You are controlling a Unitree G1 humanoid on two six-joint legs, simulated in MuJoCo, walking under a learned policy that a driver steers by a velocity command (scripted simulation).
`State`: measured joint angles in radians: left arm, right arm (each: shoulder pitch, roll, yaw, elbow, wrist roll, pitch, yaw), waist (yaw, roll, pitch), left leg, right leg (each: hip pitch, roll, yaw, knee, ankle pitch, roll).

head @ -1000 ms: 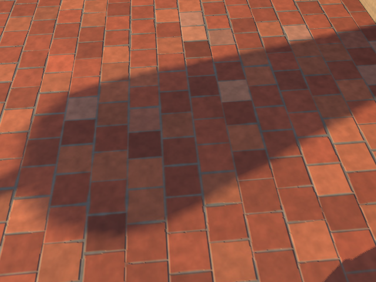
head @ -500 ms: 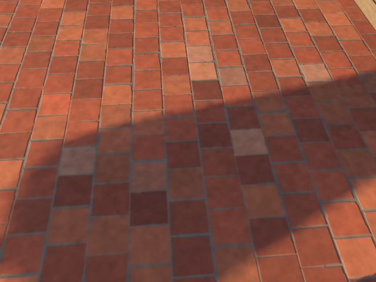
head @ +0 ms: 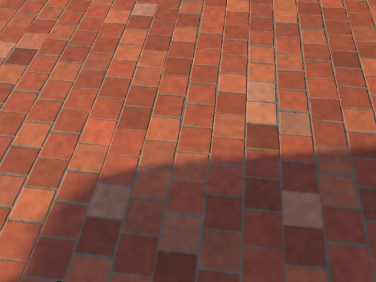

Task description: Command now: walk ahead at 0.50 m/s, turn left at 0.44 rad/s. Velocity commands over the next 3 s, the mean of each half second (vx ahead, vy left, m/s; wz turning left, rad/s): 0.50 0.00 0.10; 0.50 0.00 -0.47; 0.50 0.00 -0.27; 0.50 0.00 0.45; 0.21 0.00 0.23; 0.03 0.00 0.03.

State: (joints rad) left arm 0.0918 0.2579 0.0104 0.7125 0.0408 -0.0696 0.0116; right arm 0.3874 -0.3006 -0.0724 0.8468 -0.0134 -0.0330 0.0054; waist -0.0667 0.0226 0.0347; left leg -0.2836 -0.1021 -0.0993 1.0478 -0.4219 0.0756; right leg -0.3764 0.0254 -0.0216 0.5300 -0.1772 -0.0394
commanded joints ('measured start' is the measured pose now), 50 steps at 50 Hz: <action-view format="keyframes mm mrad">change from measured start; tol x32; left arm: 1 151 84 32 5 -5 -11 1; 21 420 -10 13 129 -60 -15 -23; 41 -84 16 38 0 -2 59 -85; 50 262 222 121 91 -31 63 -18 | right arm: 1 -16 -56 -9 -74 -27 2 20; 15 -393 -6 45 -191 -22 -4 48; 21 70 -223 -21 -80 -70 -41 -11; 50 -138 -61 8 -96 5 -61 -2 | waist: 1 70 -105 -25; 50 159 -56 -136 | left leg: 1 -310 119 -3 86 76 -16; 17 -165 113 162 -483 255 -13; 21 655 543 -396 -677 177 152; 26 180 375 -77 -873 266 71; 38 226 353 260 -912 549 69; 45 387 379 357 -485 1155 32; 47 7 309 378 71 665 -34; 48 -359 80 253 397 -114 -91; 50 -477 174 76 351 44 -73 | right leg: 1 270 -294 352 -314 -46 -123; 19 299 -207 55 -35 583 -91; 21 -196 -10 -53 534 -259 -24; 23 -289 -55 84 673 -268 -47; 37 -277 -111 -24 258 183 -5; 45 5 50 -149 70 -89 -143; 48 692 -367 728 -207 -149 -386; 50 536 -338 533 -251 42 -345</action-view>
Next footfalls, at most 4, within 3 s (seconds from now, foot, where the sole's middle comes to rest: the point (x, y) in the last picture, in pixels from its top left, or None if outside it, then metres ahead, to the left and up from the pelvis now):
0.40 left None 0.33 0.13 -0.77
0.92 right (215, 247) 0.59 -0.09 -0.77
1.48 left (198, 167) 0.94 -0.06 -0.77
2.02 right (243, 121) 1.19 -0.29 -0.77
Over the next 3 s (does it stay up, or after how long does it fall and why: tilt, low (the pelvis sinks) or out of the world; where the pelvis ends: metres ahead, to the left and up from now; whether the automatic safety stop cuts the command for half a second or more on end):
stays up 1.18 -0.17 0.01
